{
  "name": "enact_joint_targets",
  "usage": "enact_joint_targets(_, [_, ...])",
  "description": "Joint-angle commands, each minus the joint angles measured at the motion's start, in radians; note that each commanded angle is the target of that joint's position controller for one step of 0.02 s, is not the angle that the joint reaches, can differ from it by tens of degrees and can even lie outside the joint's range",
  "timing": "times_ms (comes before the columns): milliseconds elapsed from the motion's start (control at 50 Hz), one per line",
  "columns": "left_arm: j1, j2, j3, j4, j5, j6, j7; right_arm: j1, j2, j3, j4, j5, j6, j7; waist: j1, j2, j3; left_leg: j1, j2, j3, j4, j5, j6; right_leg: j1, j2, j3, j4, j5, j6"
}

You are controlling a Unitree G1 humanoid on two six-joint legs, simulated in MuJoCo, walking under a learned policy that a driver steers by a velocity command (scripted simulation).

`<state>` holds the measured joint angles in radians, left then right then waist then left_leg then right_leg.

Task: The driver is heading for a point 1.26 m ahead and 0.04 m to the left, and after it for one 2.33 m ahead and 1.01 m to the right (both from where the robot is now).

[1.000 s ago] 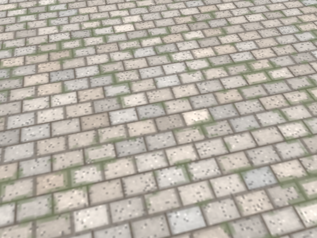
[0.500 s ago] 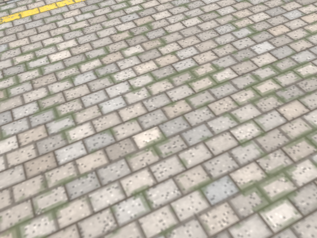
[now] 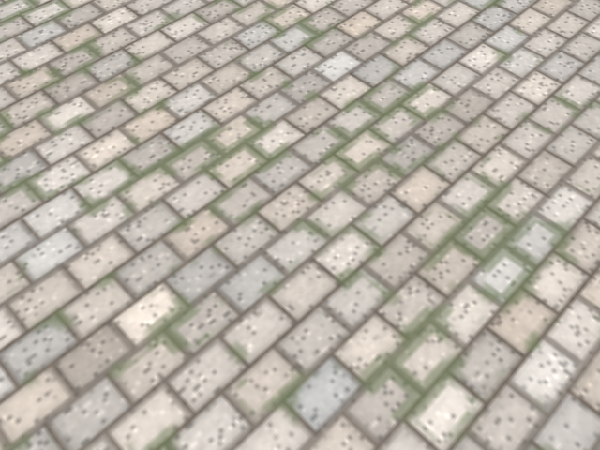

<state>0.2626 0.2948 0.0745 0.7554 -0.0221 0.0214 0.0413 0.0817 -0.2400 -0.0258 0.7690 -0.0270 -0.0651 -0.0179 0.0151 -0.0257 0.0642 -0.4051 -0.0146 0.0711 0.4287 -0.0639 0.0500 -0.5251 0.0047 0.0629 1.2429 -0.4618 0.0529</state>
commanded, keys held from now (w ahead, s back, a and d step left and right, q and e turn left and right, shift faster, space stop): e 0.06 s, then no key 0.38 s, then w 0.04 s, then w+q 0.52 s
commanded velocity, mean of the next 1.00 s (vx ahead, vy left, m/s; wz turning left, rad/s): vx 0.19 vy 0.00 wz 0.01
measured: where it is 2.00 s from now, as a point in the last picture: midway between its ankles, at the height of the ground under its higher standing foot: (325, 435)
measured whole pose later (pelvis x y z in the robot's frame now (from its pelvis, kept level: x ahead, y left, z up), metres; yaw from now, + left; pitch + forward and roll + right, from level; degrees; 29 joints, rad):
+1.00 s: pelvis +0.17 -0.04 +0.01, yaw +6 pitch +3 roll -1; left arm 0.03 0.27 0.06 0.66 -0.02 -0.11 -0.03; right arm 0.44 -0.24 -0.05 0.87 0.02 -0.05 -0.02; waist -0.09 -0.03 0.02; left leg 0.01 -0.02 -0.13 0.29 -0.34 0.03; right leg -0.59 -0.02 0.04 0.58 -0.03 0.03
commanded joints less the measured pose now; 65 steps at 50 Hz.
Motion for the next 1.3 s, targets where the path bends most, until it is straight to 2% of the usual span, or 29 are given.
enact_joint_targets(20, [0.103,0.012,0.003,-0.067,0.003,0.009,0.005,-0.004,-0.144,-0.041,-0.043,-0.001,-0.008,-0.007,0.015,0.128,-0.149,0.123,0.276,-0.178,-0.191,0.217,0.228,0.007,-0.059,-0.02,-0.112,0.035,0.008])
enact_joint_targets(180, [0.006,0.05,-0.002,-0.131,0.017,0.017,-0.026,-0.001,-0.204,-0.061,-0.027,0.038,0.036,-0.003,-0.005,0.142,-0.176,0.138,0.307,-0.116,-0.183,-0.036,0.206,0.185,-0.044,-0.074,-0.488,0.144,-0.052])
enact_joint_targets(240, [0.06,0.063,0.009,-0.112,0.027,0.012,-0.034,0.043,-0.152,-0.041,0.005,0.053,0.051,0.003,0.025,0.112,-0.167,0.083,0.245,-0.063,-0.045,-0.121,0.097,0.373,-0.002,-0.094,-0.785,0.265,-0.117])
enact_joint_targets(260, [0.061,0.129,0.021,-0.13,0.035,0.012,-0.026,0.077,-0.085,-0.021,0.005,0.032,0.051,0.013,-0.004,-0.056,-0.169,-0.018,0.158,0.03,0.154,-0.264,-0.004,0.454,-0.174,0.137,-0.904,0.376,-0.172])
enact_joint_targets(280, [-0.003,0.208,0.03,-0.167,0.05,0.013,-0.019,0.058,-0.066,-0.015,-0.032,0.011,0.045,0.014,-0.03,-0.269,-0.116,-0.197,0.036,0.058,0.302,-0.512,-0.071,0.402,-0.369,0.377,-0.959,0.466,-0.323])
enact_joint_targets(300, [0.006,0.169,0.023,-0.164,0.068,-0.008,-0.022,-0.007,-0.152,-0.042,-0.036,0.012,0.048,0.004,0.024,-0.173,-0.118,-0.167,0.064,-0.058,0.482,-0.527,-0.076,0.307,-0.372,0.365,-0.974,0.434,-0.372])
enact_joint_targets(320, [-0.037,0.134,0.01,-0.16,0.069,-0.029,-0.026,0.017,-0.161,-0.051,-0.025,0.03,0.056,0.002,-0.011,-0.148,-0.112,-0.161,0.069,-0.088,0.543,-0.47,-0.071,0.29,-0.32,0.288,-0.967,0.437,-0.34])
enact_joint_targets(360, [-0.117,0.084,-0.003,-0.158,0.042,-0.054,-0.03,0.086,-0.152,-0.059,0.03,0.02,0.073,-0.008,-0.046,-0.112,-0.124,-0.136,0.077,-0.1,0.58,-0.354,-0.087,0.298,-0.242,0.176,-0.943,0.494,-0.266])
enact_joint_targets(420, [-0.133,0.038,-0.02,-0.14,0.042,-0.06,-0.028,0.102,-0.107,-0.048,0.046,0.025,0.074,-0.008,-0.059,-0.088,-0.149,-0.048,0.076,-0.095,0.507,-0.289,-0.112,0.307,-0.196,0.091,-0.906,0.663,-0.258])
enact_joint_targets(460, [-0.087,0.036,-0.018,-0.114,0.037,-0.054,-0.025,0.066,-0.077,-0.031,0.041,0.027,0.07,-0.005,-0.02,-0.096,-0.168,-0.003,0.072,-0.077,0.361,-0.288,-0.112,0.35,-0.189,0.097,-0.908,0.534,-0.265])
enact_joint_targets(520, [-0.008,0.123,0.012,-0.073,0.024,-0.044,-0.019,0.012,-0.121,-0.033,0.022,0.049,0.058,0.008,0.044,-0.144,-0.096,-0.053,0.039,-0.024,0.286,-0.357,-0.077,0.385,-0.243,0.229,-1.014,0.001,-0.296])
enact_joint_targets(560, [0.005,0.131,0.019,-0.059,0.02,-0.052,-0.014,-0.002,-0.13,-0.033,0.013,0.056,0.042,0.014,0.05,-0.122,-0.048,-0.086,0.053,-0.037,0.249,-0.393,-0.032,0.404,-0.286,0.286,-1.046,-0.089,-0.298])
enact_joint_targets(660, [-0.103,0.107,0.025,-0.065,-0.001,-0.071,-0.018,0.178,-0.098,-0.035,0.107,0.052,0.011,0.03,-0.062,-0.056,-0.082,0.246,0.016,0.005,0.0,-0.226,0.075,0.27,-0.208,0.112,-0.957,0.009,-0.225])
enact_joint_targets(680, [-0.146,0.066,0.015,-0.082,0.005,-0.076,-0.021,0.267,-0.117,-0.044,0.138,0.055,0.011,0.03,-0.096,-0.014,-0.099,0.36,0.058,-0.066,-0.019,-0.253,0.101,0.176,-0.158,0.036,-0.827,0.039,-0.186])
enact_joint_targets(700, [-0.201,-0.007,-0.002,-0.131,0.016,-0.09,-0.027,0.361,-0.211,-0.07,0.16,0.055,0.009,0.024,-0.105,0.197,-0.105,0.466,0.235,-0.379,-0.119,-0.397,0.19,-0.029,-0.018,-0.139,-0.535,0.055,-0.101])
enact_joint_targets(720, [-0.254,0.029,0.003,-0.165,0.009,-0.114,-0.031,0.381,-0.262,-0.083,0.142,0.048,-0.004,0.032,-0.139,0.301,-0.031,0.545,0.384,-0.711,-0.253,-0.446,0.305,-0.296,0.054,-0.102,-0.356,-0.101,-0.074])
enact_joint_targets(760, [-0.206,0.078,0.015,-0.139,-0.012,-0.143,-0.052,0.312,-0.182,-0.062,0.103,0.037,-0.029,0.027,-0.084,0.17,0.006,0.584,0.35,-0.632,-0.238,-0.338,0.276,-0.42,-0.033,0.001,-0.192,0.008,-0.084])
enact_joint_targets(800, [-0.215,0.087,0.02,-0.133,0.02,-0.153,-0.058,0.286,-0.159,-0.055,0.08,0.05,-0.025,0.025,-0.068,0.099,-0.006,0.567,0.298,-0.516,-0.234,-0.162,0.227,-0.41,-0.063,-0.007,-0.233,0.138,-0.069])
enact_joint_targets(840, [-0.236,0.053,0.012,-0.142,0.025,-0.153,-0.065,0.294,-0.14,-0.048,0.069,0.048,-0.01,0.016,-0.06,0.108,-0.017,0.486,0.236,-0.412,-0.249,-0.029,0.199,-0.313,-0.051,-0.037,-0.332,0.241,-0.041])
enact_joint_targets(920, [-0.342,0.0,-0.012,-0.175,0.014,-0.154,-0.073,0.323,-0.182,-0.062,0.045,0.045,0.003,-0.005,-0.095,0.134,0.014,0.282,0.153,-0.297,-0.244,0.017,0.152,-0.09,0.009,-0.079,-0.606,0.441,-0.016])
enact_joint_targets(1040, [-0.294,0.085,0.014,-0.183,-0.004,-0.159,-0.073,0.331,-0.207,-0.078,0.024,0.057,0.003,-0.008,-0.049,0.185,-0.007,0.308,0.227,-0.383,-0.157,0.055,0.11,0.103,0.004,-0.039,-0.738,0.44,-0.054])
enact_joint_targets(1080, [-0.106,0.134,0.042,-0.133,0.004,-0.159,-0.06,0.331,-0.17,-0.067,0.017,0.039,0.007,-0.002,0.043,0.17,-0.131,0.3,0.151,-0.314,0.093,0.316,0.068,0.356,0.013,-0.069,-0.764,0.406,-0.116])
enact_joint_targets(1100, [0.074,0.184,0.053,-0.111,0.023,-0.158,-0.052,0.324,-0.118,-0.047,-0.012,0.021,0.009,0.0,0.118,0.085,-0.291,0.146,0.091,-0.276,0.388,0.163,0.036,0.637,-0.147,0.1,-0.732,0.329,-0.189])
enact_joint_targets(1120, [0.17,0.266,0.069,-0.064,0.038,-0.149,-0.064,0.487,-0.003,-0.017,-0.026,0.052,-0.006,0.002,0.044,-0.288,-0.449,-0.198,-0.063,-0.2,0.754,-0.405,-0.028,0.941,-0.391,0.616,-0.866,0.058,-0.348])
enact_joint_targets(1140, [0.163,0.164,0.045,-0.059,0.024,-0.151,-0.072,0.466,-0.098,-0.034,-0.001,0.081,-0.015,0.004,0.065,-0.257,-0.385,-0.321,-0.028,-0.276,0.89,-0.481,-0.02,0.883,-0.4,0.768,-0.986,-0.109,-0.34])
enact_joint_targets(1160, [0.089,0.112,0.028,-0.063,0.015,-0.149,-0.068,0.341,-0.162,-0.051,-0.027,0.088,-0.018,0.007,0.069,-0.15,-0.221,-0.371,0.018,-0.254,0.917,-0.403,-0.008,0.749,-0.366,0.599,-0.989,-0.071,-0.301])
enact_joint_targets(1200, [-0.031,0.077,0.012,-0.066,0.032,-0.14,-0.069,0.215,-0.148,-0.05,-0.059,0.045,-0.018,0.005,0.017,-0.011,-0.092,-0.283,0.083,-0.199,0.832,-0.301,-0.013,0.483,-0.29,0.344,-0.986,0.396,-0.283])
enact_joint_targets(1260, [-0.07,0.051,0.001,-0.042,0.037,-0.152,-0.071,0.268,-0.098,-0.047,-0.045,0.038,0.004,0.009,-0.05,-0.061,-0.108,-0.142,0.104,-0.16,0.693,-0.3,-0.04,0.353,-0.232,0.146,-0.997,0.828,-0.289])
enact_joint_targets(1300, [-0.078,0.087,0.008,-0.021,0.031,-0.154,-0.064,0.232,-0.069,-0.034,-0.064,0.027,0.013,0.007,-0.056,-0.059,-0.1,-0.116,0.1,-0.134,0.547,-0.253,-0.062,0.31,-0.23,0.077,-1.014,0.933,-0.301])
